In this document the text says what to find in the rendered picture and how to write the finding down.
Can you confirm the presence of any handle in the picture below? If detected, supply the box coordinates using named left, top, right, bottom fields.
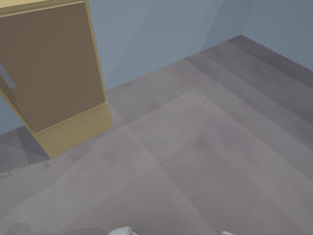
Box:
left=0, top=63, right=17, bottom=89

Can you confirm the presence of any cupboard door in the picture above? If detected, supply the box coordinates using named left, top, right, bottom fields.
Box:
left=0, top=1, right=106, bottom=133

